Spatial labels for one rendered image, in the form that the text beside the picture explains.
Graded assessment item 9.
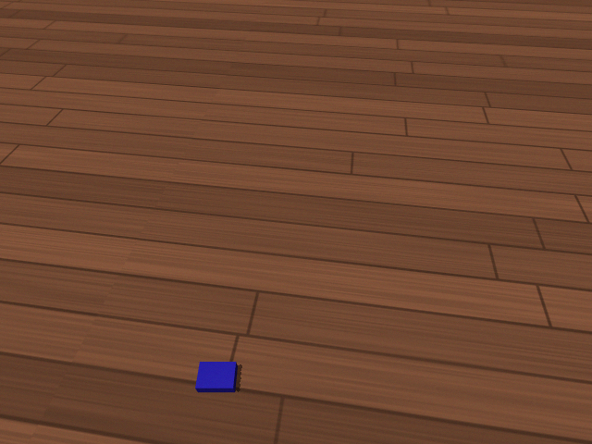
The small box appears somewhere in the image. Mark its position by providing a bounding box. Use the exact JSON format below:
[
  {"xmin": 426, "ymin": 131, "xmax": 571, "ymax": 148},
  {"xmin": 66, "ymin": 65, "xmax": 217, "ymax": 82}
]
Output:
[{"xmin": 195, "ymin": 362, "xmax": 238, "ymax": 392}]

